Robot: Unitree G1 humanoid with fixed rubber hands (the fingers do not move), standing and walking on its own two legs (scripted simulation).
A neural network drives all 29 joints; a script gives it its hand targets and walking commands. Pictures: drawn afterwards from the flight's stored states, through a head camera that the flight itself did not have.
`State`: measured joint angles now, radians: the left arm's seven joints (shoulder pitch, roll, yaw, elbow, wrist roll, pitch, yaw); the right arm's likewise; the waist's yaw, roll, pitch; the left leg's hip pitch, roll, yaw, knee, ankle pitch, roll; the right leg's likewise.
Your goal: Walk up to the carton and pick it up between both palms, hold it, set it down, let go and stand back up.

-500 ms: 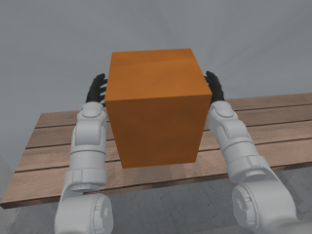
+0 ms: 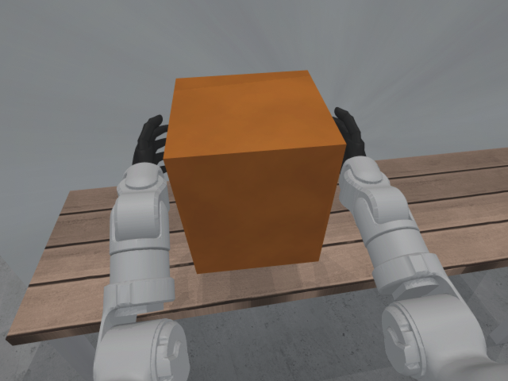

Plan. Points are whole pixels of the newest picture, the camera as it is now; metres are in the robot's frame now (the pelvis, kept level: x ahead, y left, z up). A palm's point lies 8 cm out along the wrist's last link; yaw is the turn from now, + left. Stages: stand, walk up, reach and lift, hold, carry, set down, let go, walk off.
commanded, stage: reach and lift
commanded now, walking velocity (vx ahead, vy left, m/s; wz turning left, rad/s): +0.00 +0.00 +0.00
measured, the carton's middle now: (250, 174) +0.41 -0.01 +0.17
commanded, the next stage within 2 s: hold in 0.56 s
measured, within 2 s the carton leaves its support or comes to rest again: neither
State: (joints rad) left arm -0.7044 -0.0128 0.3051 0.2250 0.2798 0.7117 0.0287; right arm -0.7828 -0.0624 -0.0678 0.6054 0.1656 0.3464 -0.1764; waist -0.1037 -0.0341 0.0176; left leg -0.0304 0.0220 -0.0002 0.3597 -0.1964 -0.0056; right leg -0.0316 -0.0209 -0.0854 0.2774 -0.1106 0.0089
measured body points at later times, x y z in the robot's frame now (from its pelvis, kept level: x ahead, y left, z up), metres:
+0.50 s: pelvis +0.00 +0.00 +0.00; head -0.06 +0.02 +0.45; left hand +0.40 +0.14 +0.22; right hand +0.39 -0.16 +0.22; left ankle +0.01 +0.12 -0.75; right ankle +0.04 -0.12 -0.75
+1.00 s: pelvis +0.00 -0.01 +0.00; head -0.06 +0.00 +0.45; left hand +0.39 +0.14 +0.24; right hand +0.39 -0.16 +0.25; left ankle +0.01 +0.12 -0.75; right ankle +0.04 -0.13 -0.75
